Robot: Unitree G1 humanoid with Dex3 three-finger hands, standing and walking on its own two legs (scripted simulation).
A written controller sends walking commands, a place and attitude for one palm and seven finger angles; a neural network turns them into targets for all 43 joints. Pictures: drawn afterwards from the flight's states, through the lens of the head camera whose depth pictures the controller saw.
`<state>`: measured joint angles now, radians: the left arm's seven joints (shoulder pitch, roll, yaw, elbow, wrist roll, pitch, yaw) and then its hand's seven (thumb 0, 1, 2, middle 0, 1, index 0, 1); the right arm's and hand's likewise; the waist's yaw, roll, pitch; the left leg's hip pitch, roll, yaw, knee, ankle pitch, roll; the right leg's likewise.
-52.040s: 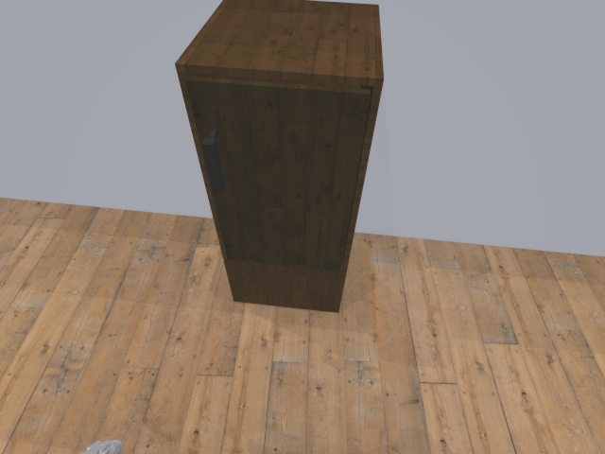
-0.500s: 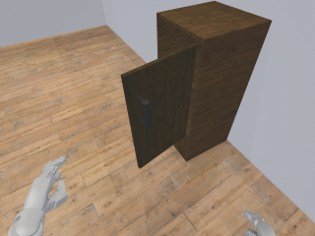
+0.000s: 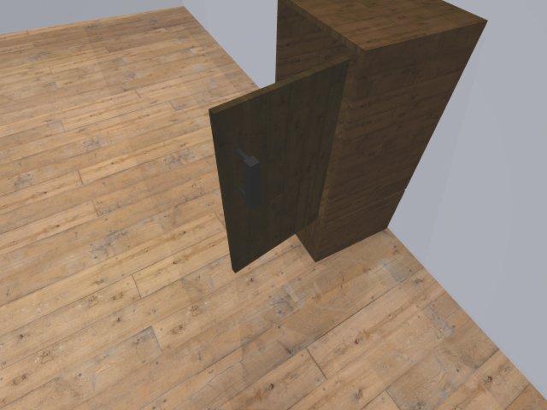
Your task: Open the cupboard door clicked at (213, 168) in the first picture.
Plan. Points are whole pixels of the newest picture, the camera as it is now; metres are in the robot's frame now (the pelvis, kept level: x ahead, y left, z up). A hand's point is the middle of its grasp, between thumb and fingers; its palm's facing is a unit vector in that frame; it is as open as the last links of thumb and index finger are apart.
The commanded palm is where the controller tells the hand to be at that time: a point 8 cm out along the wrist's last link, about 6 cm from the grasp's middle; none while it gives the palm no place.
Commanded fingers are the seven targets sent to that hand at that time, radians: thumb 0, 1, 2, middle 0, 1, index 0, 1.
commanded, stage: let the arm hang, fingers relaxed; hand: left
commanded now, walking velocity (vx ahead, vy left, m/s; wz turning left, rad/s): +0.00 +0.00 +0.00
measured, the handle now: (246, 178) +0.57 +0.10 -0.05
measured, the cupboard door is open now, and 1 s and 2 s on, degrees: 100 100 100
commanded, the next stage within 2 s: look to check the result in 0.48 s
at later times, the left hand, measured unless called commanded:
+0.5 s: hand out of the picture +0.03 +0.16 -0.18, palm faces +0.02 -0.98 -0.19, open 7.3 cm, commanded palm none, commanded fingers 0.00 0.90 0.90 -0.20 -0.30 -0.20 -0.30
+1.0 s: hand out of the picture +0.01 +0.15 -0.17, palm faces +0.04 -0.98 -0.20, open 7.4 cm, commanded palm none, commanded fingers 0.00 0.90 0.90 -0.20 -0.30 -0.20 -0.30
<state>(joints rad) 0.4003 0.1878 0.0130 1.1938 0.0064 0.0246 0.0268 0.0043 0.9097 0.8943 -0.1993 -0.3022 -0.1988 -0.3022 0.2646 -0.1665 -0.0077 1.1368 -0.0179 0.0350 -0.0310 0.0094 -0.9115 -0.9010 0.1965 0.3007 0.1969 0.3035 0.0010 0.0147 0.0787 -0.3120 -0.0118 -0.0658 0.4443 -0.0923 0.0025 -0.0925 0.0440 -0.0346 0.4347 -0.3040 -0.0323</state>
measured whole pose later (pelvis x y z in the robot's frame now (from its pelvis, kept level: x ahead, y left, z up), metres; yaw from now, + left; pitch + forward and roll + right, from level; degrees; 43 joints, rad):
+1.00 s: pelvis +0.03 -0.02 +0.00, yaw -1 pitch -2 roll +0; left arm 0.31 0.14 0.02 1.14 0.00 0.00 0.04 0.00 0.91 0.89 -0.20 -0.30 -0.20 -0.30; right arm 0.21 -0.16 -0.01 1.14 -0.02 0.01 -0.04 0.01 -0.92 -0.90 0.20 0.30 0.20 0.30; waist 0.00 0.01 0.06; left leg -0.25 0.00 -0.05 0.44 -0.14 -0.02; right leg -0.02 0.05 -0.02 0.40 -0.33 -0.05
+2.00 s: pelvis +0.04 -0.02 +0.00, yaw -2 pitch -2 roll +0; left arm 0.24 0.21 0.02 1.13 0.01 -0.01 0.03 0.00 0.91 0.89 -0.20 -0.30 -0.20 -0.30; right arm 0.17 -0.22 -0.01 1.14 -0.02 0.00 -0.03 0.01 -0.91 -0.90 0.20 0.30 0.20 0.30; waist 0.00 0.00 0.06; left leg -0.22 0.00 -0.03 0.39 -0.13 -0.02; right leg 0.00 0.05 0.00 0.35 -0.31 -0.05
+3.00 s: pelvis +0.04 -0.01 +0.01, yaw -2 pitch -2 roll +0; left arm 0.24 0.23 0.02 1.13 0.01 -0.01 0.03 0.00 0.91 0.89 -0.20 -0.30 -0.20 -0.30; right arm 0.16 -0.23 -0.01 1.15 -0.02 0.00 -0.03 0.01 -0.91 -0.90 0.20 0.30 0.20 0.30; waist 0.00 0.00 0.06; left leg -0.22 0.00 -0.03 0.38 -0.13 -0.01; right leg 0.01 0.04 0.00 0.34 -0.30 -0.04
